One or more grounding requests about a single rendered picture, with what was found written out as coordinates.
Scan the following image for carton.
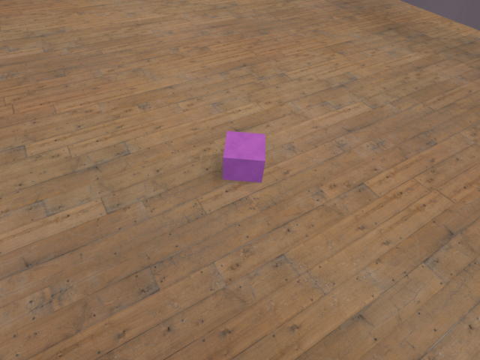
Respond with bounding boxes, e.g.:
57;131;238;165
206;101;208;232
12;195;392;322
223;131;266;182

